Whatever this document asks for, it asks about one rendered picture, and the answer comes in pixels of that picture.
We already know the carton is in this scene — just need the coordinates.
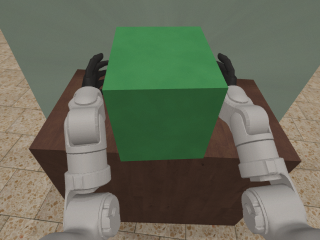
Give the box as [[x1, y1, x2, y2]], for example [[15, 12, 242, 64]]
[[102, 26, 229, 162]]

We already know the left robot forearm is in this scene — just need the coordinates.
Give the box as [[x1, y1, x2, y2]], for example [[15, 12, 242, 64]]
[[63, 86, 111, 230]]

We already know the pedestal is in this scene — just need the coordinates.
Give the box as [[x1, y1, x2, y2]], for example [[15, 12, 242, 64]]
[[29, 69, 302, 226]]

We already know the right robot forearm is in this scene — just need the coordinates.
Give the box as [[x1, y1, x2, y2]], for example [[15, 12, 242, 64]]
[[218, 85, 307, 222]]

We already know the robot left hand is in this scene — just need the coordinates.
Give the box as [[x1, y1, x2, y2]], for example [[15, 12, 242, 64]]
[[81, 53, 109, 95]]

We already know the robot right upper arm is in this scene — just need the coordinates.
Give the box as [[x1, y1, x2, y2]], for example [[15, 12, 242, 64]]
[[241, 183, 320, 240]]

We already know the robot left upper arm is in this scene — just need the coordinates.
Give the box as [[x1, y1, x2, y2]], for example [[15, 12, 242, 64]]
[[39, 192, 121, 240]]

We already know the robot right hand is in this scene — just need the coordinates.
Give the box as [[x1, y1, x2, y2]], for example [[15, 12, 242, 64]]
[[216, 53, 237, 86]]

